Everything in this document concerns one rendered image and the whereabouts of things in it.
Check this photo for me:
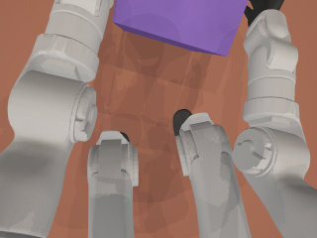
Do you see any robot left shin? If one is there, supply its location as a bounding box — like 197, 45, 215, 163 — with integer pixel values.
87, 130, 129, 184

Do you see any robot right upper arm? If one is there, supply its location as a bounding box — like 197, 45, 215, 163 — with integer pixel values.
231, 125, 317, 238

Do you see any robot left upper arm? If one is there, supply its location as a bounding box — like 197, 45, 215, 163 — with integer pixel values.
0, 70, 98, 238

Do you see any right robot forearm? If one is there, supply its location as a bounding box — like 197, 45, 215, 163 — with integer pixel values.
242, 9, 307, 145

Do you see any robot right hand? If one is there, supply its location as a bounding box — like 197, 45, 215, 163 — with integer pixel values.
244, 0, 284, 27

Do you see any left robot forearm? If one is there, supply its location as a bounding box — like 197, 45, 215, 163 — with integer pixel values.
7, 0, 114, 127

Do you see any robot left foot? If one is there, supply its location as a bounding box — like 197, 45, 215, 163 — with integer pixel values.
120, 132, 130, 142

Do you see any carton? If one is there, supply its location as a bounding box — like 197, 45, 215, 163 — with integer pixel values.
112, 0, 249, 57

